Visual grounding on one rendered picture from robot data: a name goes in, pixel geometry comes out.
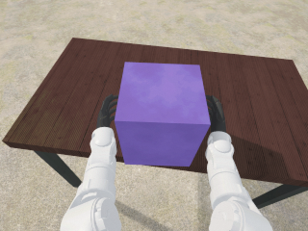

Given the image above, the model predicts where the robot right upper arm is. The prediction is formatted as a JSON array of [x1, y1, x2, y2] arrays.
[[209, 200, 273, 231]]

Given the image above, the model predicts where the robot left forearm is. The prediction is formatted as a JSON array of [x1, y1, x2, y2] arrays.
[[60, 127, 117, 229]]

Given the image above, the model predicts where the carton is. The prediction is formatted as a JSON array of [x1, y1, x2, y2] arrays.
[[115, 62, 211, 167]]

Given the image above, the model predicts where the robot right forearm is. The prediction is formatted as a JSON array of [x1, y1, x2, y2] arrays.
[[205, 131, 263, 216]]

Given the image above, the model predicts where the robot right hand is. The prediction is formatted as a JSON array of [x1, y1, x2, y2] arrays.
[[205, 94, 226, 133]]

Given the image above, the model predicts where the table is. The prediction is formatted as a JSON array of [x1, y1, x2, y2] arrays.
[[2, 38, 308, 209]]

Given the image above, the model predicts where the robot left upper arm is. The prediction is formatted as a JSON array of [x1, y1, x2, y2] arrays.
[[60, 196, 122, 231]]

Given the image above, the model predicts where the robot left hand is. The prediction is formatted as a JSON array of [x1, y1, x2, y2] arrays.
[[96, 93, 119, 129]]

